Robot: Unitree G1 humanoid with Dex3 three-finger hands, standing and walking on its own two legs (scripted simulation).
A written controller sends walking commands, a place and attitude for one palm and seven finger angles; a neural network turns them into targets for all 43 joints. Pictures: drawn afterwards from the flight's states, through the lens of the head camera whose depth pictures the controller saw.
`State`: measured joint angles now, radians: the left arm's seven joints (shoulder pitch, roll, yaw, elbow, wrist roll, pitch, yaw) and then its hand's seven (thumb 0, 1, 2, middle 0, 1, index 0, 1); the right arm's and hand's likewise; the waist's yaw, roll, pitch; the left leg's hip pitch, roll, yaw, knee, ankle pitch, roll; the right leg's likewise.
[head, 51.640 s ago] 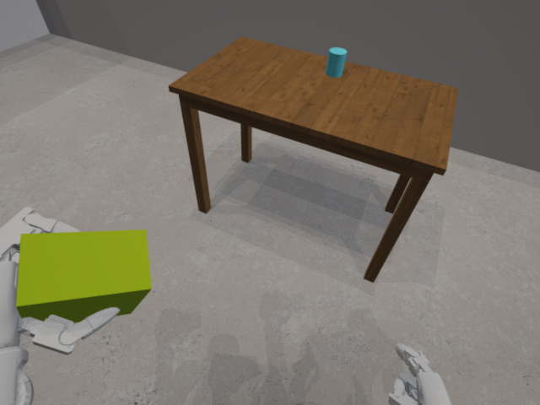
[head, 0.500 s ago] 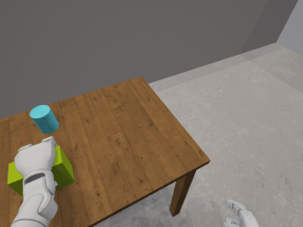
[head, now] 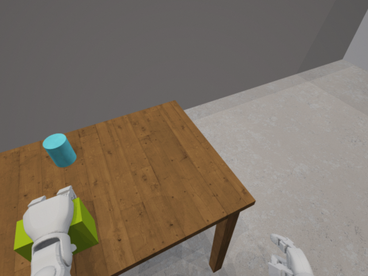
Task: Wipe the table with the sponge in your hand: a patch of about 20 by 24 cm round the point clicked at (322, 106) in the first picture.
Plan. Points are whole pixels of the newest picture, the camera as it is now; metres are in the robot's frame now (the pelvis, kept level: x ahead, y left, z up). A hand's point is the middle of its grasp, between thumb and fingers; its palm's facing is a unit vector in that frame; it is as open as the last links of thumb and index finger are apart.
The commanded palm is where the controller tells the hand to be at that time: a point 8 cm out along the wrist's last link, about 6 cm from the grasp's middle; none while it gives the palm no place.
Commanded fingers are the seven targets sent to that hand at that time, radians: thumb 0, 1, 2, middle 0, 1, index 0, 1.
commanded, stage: wipe back along the first lane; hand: left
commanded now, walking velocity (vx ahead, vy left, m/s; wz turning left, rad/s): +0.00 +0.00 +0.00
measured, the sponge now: (63, 236) +0.21 +0.31 -0.04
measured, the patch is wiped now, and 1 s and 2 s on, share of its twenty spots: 1.00 1.00 1.00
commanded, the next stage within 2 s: lift the sponge slowly off the table in 0.48 s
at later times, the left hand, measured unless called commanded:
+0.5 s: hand (61, 248) +0.17 +0.28 +0.00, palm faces -0.04 -0.08 -1.00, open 10.6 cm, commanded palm +0.13 +0.26 +0.03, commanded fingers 0.00 0.10 1.30 -1.20 -1.60 -1.20 -1.60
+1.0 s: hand (60, 249) +0.17 +0.28 +0.00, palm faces -0.05 -0.11 -0.99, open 10.6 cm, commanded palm +0.13 +0.26 +0.06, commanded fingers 0.00 0.10 1.30 -1.20 -1.60 -1.20 -1.60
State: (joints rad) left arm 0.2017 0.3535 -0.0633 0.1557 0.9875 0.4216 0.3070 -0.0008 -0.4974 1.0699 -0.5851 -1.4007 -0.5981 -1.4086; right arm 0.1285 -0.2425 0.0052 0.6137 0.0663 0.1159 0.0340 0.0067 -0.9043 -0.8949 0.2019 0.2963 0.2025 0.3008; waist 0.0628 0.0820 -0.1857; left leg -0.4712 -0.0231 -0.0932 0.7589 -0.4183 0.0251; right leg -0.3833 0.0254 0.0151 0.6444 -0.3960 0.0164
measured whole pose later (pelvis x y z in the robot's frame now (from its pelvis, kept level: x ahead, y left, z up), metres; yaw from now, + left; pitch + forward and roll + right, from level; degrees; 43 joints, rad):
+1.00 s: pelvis -0.01 -0.01 +0.00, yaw +0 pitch +4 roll -2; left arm 0.32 0.35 -0.06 0.07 0.96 0.38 0.27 0.00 -0.52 1.07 -0.63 -1.35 -0.64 -1.36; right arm 0.11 -0.24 -0.01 0.63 0.05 0.08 -0.01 0.01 -0.90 -0.89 0.20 0.30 0.20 0.30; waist 0.08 0.08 -0.15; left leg -0.40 -0.01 -0.09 0.71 -0.39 0.01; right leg -0.32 0.03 0.02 0.63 -0.38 0.00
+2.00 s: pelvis -0.02 -0.03 +0.02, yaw +1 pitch -1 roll -1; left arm 0.29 0.41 -0.06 -0.07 0.93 0.36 0.12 0.00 -0.55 1.07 -0.68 -1.30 -0.69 -1.30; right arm 0.08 -0.25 0.01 0.66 0.04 0.04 -0.05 0.01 -0.90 -0.90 0.20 0.30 0.20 0.30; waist 0.12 0.09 -0.07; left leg -0.24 0.00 -0.10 0.58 -0.31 -0.01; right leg -0.18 0.04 0.01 0.52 -0.32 -0.02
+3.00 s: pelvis -0.04 -0.03 +0.02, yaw +1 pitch -5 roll -1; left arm 0.27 0.45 -0.06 -0.22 0.91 0.45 0.02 0.00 -0.55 1.06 -0.68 -1.29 -0.70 -1.30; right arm 0.04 -0.26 0.03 0.66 0.04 0.03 -0.04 0.01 -0.90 -0.90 0.20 0.30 0.20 0.30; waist 0.14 0.10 -0.04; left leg -0.16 0.00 -0.10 0.51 -0.27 -0.01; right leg -0.10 0.03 0.01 0.45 -0.27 -0.02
